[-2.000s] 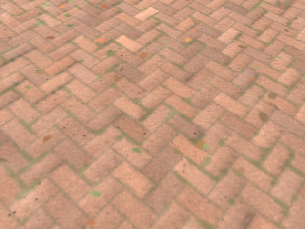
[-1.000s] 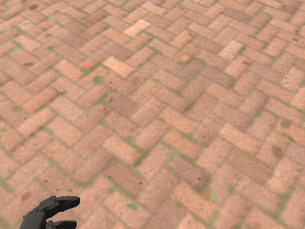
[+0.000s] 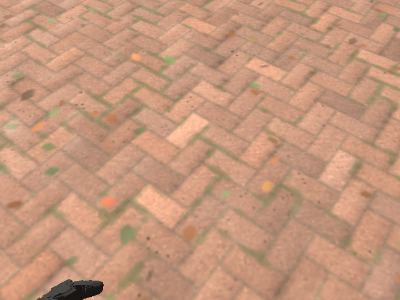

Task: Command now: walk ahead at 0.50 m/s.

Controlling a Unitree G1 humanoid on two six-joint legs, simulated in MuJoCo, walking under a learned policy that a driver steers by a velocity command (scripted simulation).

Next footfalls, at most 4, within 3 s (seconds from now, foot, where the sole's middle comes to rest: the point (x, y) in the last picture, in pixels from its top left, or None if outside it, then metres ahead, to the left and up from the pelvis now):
0.54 left None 0.48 0.12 -0.76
1.04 right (221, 219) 0.75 -0.10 -0.76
1.36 left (154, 238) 0.69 0.15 -0.76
2.60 left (156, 144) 1.13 0.14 -0.76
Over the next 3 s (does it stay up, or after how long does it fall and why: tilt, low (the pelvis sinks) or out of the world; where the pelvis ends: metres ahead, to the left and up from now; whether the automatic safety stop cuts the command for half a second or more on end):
stays up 1.16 0.04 0.02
